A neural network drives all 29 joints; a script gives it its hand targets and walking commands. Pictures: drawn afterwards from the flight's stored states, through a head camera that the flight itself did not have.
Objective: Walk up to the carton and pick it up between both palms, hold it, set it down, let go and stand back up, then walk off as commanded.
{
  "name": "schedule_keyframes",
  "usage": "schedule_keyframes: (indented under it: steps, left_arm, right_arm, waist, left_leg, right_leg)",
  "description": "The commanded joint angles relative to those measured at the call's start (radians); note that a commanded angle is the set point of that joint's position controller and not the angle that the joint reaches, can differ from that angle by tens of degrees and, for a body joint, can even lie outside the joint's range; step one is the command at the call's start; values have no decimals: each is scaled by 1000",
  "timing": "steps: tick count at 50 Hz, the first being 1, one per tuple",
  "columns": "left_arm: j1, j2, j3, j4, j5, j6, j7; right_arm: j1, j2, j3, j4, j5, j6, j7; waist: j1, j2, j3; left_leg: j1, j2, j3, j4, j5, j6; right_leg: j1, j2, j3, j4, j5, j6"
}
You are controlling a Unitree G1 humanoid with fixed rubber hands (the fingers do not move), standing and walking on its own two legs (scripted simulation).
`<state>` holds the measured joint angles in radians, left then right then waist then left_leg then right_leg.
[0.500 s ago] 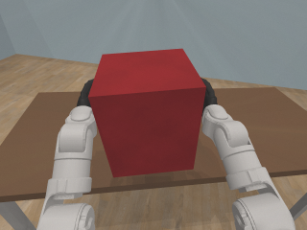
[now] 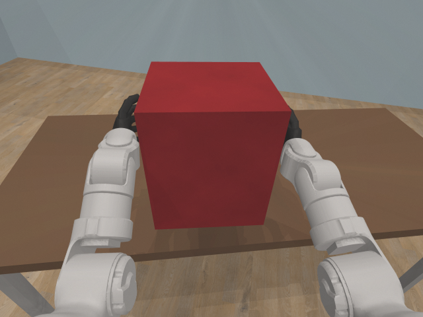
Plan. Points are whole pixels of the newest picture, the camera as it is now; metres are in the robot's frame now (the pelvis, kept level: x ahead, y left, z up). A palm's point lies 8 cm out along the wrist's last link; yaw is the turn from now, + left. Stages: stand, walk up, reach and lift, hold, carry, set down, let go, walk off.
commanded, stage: hold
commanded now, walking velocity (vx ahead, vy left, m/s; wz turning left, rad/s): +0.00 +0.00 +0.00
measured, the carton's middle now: (208, 144) +0.41 +0.00 +0.17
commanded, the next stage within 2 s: none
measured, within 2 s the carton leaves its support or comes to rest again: neither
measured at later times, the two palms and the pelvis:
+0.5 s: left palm (117, 145) +0.36 +0.16 +0.21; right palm (295, 147) +0.35 -0.14 +0.21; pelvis +0.00 +0.00 +0.00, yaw +0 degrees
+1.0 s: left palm (115, 132) +0.38 +0.16 +0.22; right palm (289, 141) +0.37 -0.14 +0.21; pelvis -0.01 +0.01 +0.00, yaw +0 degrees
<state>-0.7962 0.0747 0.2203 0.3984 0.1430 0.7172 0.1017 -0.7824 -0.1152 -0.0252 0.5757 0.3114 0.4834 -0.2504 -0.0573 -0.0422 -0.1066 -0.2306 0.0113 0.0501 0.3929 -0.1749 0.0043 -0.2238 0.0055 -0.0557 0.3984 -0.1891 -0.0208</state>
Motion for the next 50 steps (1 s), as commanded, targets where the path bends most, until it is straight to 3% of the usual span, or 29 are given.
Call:
schedule_keyframes:
  steps: [1, 2, 3, 4, 6, 9, 13, 19, 21, 24, 25, 26, 28, 30, 32, 33, 34, 36, 38, 41, 44, 46, 47, 49, 50]
  left_arm:
    - [-645, -842, -563, -384, -189, -62, -112]
    - [-599, -842, -578, -423, -200, -61, -111]
    - [-608, -825, -597, -427, -212, -60, -109]
    - [-612, -811, -588, -452, -211, -67, -112]
    - [-571, -820, -656, -550, -252, -68, -110]
    - [-542, -771, -674, -649, -258, -61, -111]
    - [-494, -701, -575, -550, -186, -23, -140]
    - [-421, -659, -505, -498, -131, 11, -183]
    - [-446, -655, -473, -450, -115, 12, -193]
    - [-546, -672, -458, -408, -122, -3, -197]
    - [-590, -671, -449, -376, -115, -9, -191]
    - [-603, -678, -428, -315, -102, -9, -189]
    - [-663, -698, -420, -281, -93, -13, -185]
    - [-687, -716, -379, -175, -57, -14, -181]
    - [-745, -737, -382, -145, -59, -29, -179]
    - [-744, -742, -379, -122, -47, -30, -176]
    - [-780, -763, -395, -118, -58, -39, -169]
    - [-834, -790, -413, -125, -74, -60, -154]
    - [-867, -812, -433, -123, -105, -86, -137]
    - [-851, -866, -511, -177, -163, -108, -106]
    - [-809, -865, -490, -126, -139, -87, -93]
    - [-739, -875, -481, -153, -125, -76, -91]
    - [-708, -863, -464, -114, -105, -61, -96]
    - [-641, -845, -443, -126, -82, -50, -107]
    - [-631, -855, -448, -145, -89, -48, -116]
  right_arm:
    - [-984, 772, 526, -642, 192, -60, 65]
    - [-990, 790, 576, -721, 219, -64, 56]
    - [-990, 777, 588, -743, 219, -51, 43]
    - [-979, 802, 604, -758, 215, -49, 33]
    - [-950, 816, 646, -881, 238, -47, 12]
    - [-875, 811, 686, -928, 238, -21, -9]
    - [-832, 759, 610, -824, 183, 6, -8]
    - [-774, 717, 562, -738, 167, 21, 1]
    - [-792, 726, 525, -674, 142, 24, 12]
    - [-834, 737, 468, -607, 125, 15, 39]
    - [-828, 738, 424, -521, 110, 19, 51]
    - [-852, 728, 405, -493, 91, 12, 65]
    - [-862, 709, 339, -406, 60, -2, 94]
    - [-891, 695, 273, -287, 17, -11, 126]
    - [-909, 672, 225, -220, 11, -33, 147]
    - [-946, 668, 219, -237, 7, -49, 157]
    - [-971, 656, 199, -211, 17, -60, 167]
    - [-1026, 672, 192, -224, 23, -88, 179]
    - [-1094, 720, 216, -273, 35, -115, 183]
    - [-1113, 745, 283, -372, 65, -134, 174]
    - [-1092, 706, 290, -327, 55, -124, 167]
    - [-1019, 697, 286, -327, 48, -123, 161]
    - [-1012, 681, 289, -299, 45, -118, 157]
    - [-954, 670, 297, -284, 49, -109, 145]
    - [-980, 679, 325, -342, 69, -112, 136]
  waist:
    - [-5, 103, -633]
    - [14, 76, -682]
    - [-1, 60, -662]
    - [4, 37, -680]
    - [-7, 17, -754]
    - [-3, -18, -753]
    - [2, -51, -595]
    - [-4, -46, -479]
    - [2, -43, -423]
    - [0, -5, -393]
    - [-6, 37, -334]
    - [1, 32, -295]
    - [3, 91, -238]
    - [-2, 102, -172]
    - [-10, 154, -184]
    - [0, 165, -212]
    - [-14, 206, -218]
    - [-16, 227, -290]
    - [-11, 177, -382]
    - [-17, 177, -511]
    - [-14, 164, -483]
    - [-26, 161, -471]
    - [-20, 160, -417]
    - [-19, 131, -365]
    - [-13, 119, -398]
  left_leg:
    - [275, -50, -130, 58, 437, -44]
    - [289, -54, -130, 71, 503, -38]
    - [254, -59, -136, 78, 469, -38]
    - [256, -66, -136, 79, 462, -30]
    - [274, -69, -145, 100, 556, -40]
    - [248, -82, -147, 95, 542, -36]
    - [209, -87, -136, 32, 345, -14]
    - [215, -80, -115, 2, 323, -7]
    - [190, -75, -111, -22, 252, 7]
    - [169, -64, -108, -48, 163, 15]
    - [166, -60, -102, -62, 109, 13]
    - [153, -53, -105, -79, 53, 21]
    - [152, -36, -102, -103, -19, 14]
    - [112, -30, -105, -142, -182, 21]
    - [90, -24, -110, -157, -257, 16]
    - [82, -23, -110, -158, -262, 19]
    - [52, -14, -125, -177, -304, 21]
    - [51, -5, -134, -171, -285, 18]
    - [79, -9, -123, -136, -232, 18]
    - [196, -14, -130, -60, 28, -12]
    - [220, -8, -129, -52, 17, -25]
    - [243, -11, -127, -60, 80, -33]
    - [230, -13, -124, -67, 60, -30]
    - [239, -21, -112, -70, 126, -28]
    - [258, -25, -113, -54, 197, -33]
  right_leg:
    - [260, 74, 49, -75, 467, 58]
    - [309, 71, 57, -56, 595, 69]
    - [303, 70, 65, -50, 613, 76]
    - [333, 62, 71, -43, 657, 86]
    - [387, 68, 78, -16, 829, 100]
    - [427, 56, 89, 1, 932, 121]
    - [375, 36, 90, -36, 753, 136]
    - [391, 28, 94, -57, 693, 127]
    - [362, 23, 92, -72, 603, 120]
    - [268, 23, 83, -93, 390, 104]
    - [212, 20, 78, -109, 274, 91]
    - [175, 24, 74, -126, 151, 78]
    - [87, 22, 65, -148, -19, 58]
    - [28, 19, 62, -167, -202, 45]
    - [19, 22, 58, -158, -266, 33]
    - [36, 30, 54, -145, -257, 32]
    - [57, 41, 46, -125, -247, 32]
    - [85, 42, 43, -113, -186, 37]
    - [72, 37, 39, -125, -166, 36]
    - [47, 47, 28, -133, -17, 26]
    - [18, 50, 26, -157, -62, 20]
    - [44, 59, 19, -157, 10, 25]
    - [47, 60, 24, -166, -15, 22]
    - [91, 58, 20, -166, 56, 34]
    - [123, 61, 26, -164, 120, 35]
